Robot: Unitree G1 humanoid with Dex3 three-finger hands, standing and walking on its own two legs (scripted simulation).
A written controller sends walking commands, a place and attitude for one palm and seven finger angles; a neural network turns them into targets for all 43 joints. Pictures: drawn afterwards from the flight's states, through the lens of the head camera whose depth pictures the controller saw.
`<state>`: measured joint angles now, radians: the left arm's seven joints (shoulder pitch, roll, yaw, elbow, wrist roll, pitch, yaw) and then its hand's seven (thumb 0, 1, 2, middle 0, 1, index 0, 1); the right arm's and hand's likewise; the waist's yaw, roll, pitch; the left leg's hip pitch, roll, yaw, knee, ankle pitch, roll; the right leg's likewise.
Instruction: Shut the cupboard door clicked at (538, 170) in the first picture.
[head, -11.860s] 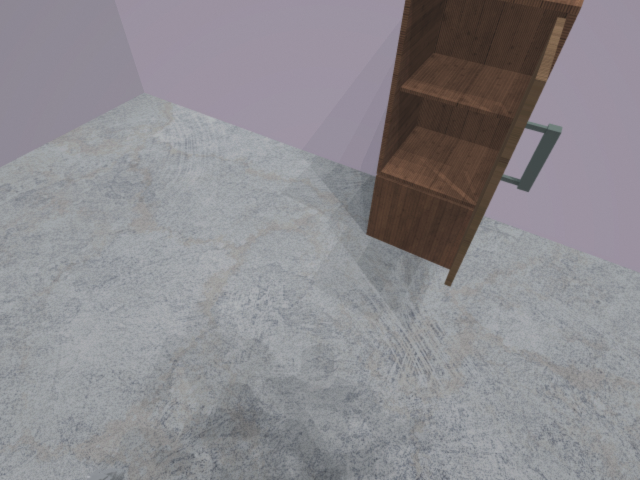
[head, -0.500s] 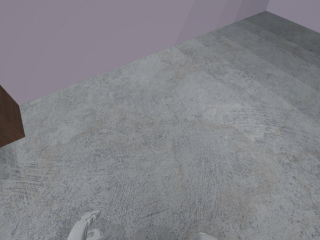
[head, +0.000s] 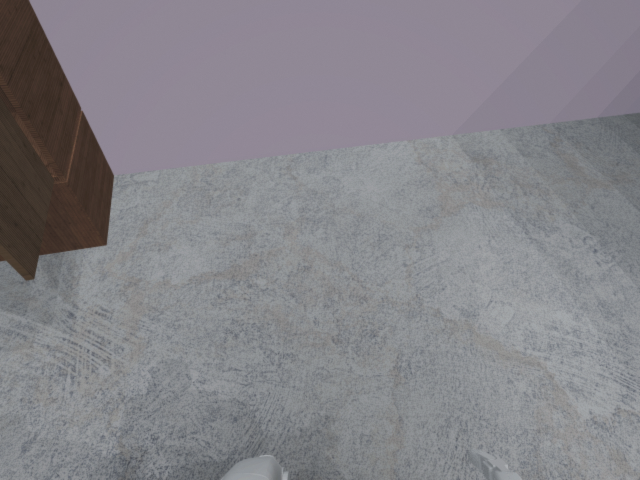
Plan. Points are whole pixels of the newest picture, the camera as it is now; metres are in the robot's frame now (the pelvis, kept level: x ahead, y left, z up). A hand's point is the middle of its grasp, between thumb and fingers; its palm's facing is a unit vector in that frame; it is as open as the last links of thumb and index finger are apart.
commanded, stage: walk to a spot facing it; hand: left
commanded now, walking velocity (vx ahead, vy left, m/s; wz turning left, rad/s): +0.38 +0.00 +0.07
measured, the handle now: out of the picture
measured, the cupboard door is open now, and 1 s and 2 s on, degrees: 91 91 91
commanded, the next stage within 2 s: turn to face it in 0.28 s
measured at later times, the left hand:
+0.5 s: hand (262, 335) +0.34 +0.13 -0.14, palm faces +0.00 -0.98 -0.21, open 7.3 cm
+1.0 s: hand (202, 396) +0.24 +0.21 -0.17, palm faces +0.39 -0.89 -0.22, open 7.3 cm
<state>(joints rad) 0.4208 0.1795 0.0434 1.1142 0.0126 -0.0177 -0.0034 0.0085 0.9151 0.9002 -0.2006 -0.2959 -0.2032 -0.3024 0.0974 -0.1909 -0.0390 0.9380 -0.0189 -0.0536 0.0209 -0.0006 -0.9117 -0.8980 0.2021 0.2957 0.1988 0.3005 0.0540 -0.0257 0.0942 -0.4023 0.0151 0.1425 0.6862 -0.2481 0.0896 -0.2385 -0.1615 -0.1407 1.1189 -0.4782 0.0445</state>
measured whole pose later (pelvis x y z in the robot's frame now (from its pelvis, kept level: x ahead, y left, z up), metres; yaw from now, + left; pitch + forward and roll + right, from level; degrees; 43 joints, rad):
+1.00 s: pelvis +0.27 -0.01 +0.01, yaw +20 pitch -1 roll -2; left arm 0.22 0.26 0.08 0.96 0.02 0.06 0.02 0.00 0.92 0.90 -0.20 -0.30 -0.20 -0.30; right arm 0.12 -0.24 -0.06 0.89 -0.02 0.02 0.01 0.00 -0.91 -0.90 0.20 0.30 0.20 0.30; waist 0.02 -0.05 0.07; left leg -0.38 0.03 0.09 0.67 -0.28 0.06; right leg -0.42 -0.14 -0.15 1.05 -0.53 0.08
